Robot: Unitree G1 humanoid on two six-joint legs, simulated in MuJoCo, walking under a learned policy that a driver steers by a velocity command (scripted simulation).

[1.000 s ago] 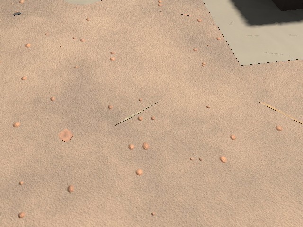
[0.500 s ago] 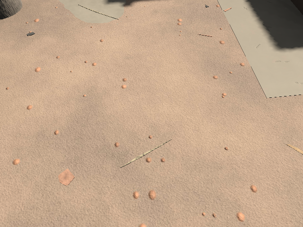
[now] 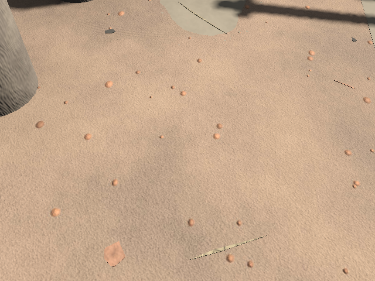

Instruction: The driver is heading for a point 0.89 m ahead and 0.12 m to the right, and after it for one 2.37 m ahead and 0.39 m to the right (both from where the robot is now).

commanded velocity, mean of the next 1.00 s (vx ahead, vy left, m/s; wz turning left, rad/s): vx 0.50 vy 0.00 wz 0.02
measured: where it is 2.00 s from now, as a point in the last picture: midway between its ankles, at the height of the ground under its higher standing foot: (195, 171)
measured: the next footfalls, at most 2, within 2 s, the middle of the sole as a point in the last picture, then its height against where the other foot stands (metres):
right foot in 0.28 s outside the picture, level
left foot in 0.80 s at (148, 236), level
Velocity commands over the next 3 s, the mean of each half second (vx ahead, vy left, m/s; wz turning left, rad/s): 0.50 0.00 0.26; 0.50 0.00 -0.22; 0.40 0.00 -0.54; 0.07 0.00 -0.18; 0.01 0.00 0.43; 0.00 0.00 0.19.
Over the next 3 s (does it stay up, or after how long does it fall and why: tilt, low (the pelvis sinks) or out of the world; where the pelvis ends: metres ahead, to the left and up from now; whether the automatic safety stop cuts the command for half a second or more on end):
stays up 0.92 -0.01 -0.01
